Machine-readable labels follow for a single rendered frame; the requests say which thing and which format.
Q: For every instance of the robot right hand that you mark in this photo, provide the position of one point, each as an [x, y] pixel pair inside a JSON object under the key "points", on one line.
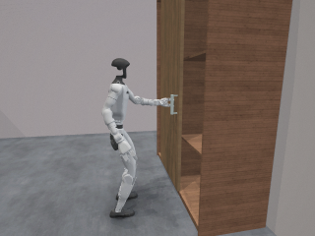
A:
{"points": [[124, 148]]}

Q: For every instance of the left robot forearm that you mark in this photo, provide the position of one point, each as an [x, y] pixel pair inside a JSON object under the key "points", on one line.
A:
{"points": [[150, 102]]}

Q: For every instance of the humanoid robot head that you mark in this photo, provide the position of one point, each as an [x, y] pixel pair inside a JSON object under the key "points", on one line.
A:
{"points": [[120, 64]]}

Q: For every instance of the robot right upper arm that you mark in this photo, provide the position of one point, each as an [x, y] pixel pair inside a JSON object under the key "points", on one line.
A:
{"points": [[114, 92]]}

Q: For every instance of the robot left hand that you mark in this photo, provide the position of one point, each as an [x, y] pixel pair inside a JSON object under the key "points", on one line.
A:
{"points": [[164, 102]]}

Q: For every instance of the handle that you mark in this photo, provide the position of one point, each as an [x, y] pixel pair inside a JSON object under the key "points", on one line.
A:
{"points": [[172, 104]]}

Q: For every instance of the robot torso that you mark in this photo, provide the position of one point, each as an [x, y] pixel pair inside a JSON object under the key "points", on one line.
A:
{"points": [[119, 109]]}

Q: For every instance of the robot left upper arm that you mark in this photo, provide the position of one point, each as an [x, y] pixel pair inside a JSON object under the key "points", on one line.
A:
{"points": [[134, 99]]}

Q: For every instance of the right robot forearm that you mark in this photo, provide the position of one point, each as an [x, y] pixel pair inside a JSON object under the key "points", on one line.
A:
{"points": [[110, 123]]}

